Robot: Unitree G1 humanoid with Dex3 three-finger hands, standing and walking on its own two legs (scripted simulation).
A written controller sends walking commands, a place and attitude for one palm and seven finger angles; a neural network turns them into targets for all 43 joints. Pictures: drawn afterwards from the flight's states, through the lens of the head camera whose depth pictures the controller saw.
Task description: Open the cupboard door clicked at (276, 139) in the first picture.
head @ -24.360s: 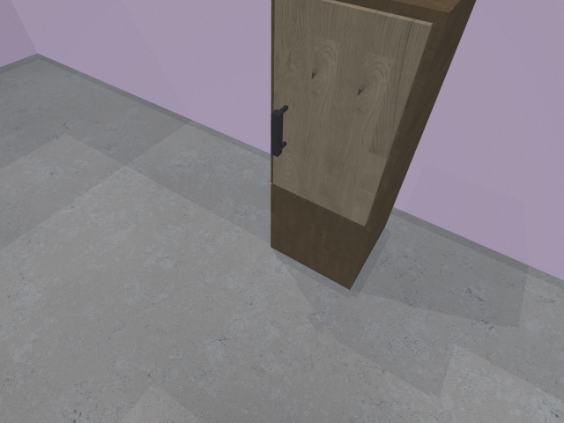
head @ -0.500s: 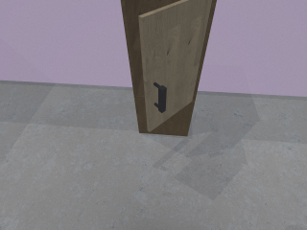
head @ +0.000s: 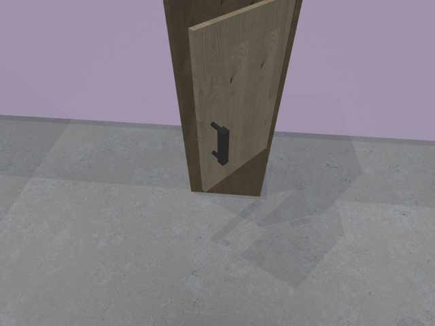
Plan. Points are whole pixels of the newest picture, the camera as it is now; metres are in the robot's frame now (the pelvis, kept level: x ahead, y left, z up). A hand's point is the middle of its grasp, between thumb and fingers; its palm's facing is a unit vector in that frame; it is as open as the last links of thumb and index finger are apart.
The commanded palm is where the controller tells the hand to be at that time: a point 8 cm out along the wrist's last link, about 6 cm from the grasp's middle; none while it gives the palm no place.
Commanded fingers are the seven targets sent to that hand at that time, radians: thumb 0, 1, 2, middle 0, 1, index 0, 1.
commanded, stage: look to check the result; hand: left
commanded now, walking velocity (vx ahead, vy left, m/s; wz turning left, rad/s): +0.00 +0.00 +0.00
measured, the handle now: (218, 143) +0.63 +0.03 -0.10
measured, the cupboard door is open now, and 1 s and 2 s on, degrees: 47 47 47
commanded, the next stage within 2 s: walk to a spot facing it in 0.46 s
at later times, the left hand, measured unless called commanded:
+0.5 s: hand out of the picture +0.05 +0.19 -0.17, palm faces +0.02 -0.97 -0.26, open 7.3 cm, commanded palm none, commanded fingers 0.00 0.90 0.90 -0.20 -0.30 -0.20 -0.30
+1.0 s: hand out of the picture +0.09 +0.17 -0.18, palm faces -0.09 -0.96 -0.27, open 7.3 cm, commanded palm none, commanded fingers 0.00 0.90 0.90 -0.20 -0.30 -0.20 -0.30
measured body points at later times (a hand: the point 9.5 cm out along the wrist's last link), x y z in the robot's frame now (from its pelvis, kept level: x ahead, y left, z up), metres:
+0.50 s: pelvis +0.02 -0.01 +0.00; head +0.04 -0.02 +0.45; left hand +0.05 +0.24 -0.15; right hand +0.04 -0.25 -0.16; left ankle +0.01 +0.12 -0.75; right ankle +0.02 -0.10 -0.75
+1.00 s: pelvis +0.01 -0.03 -0.02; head +0.05 -0.06 +0.42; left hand +0.09 +0.22 -0.16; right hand -0.01 -0.27 -0.19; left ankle +0.01 +0.12 -0.75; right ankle +0.02 -0.10 -0.75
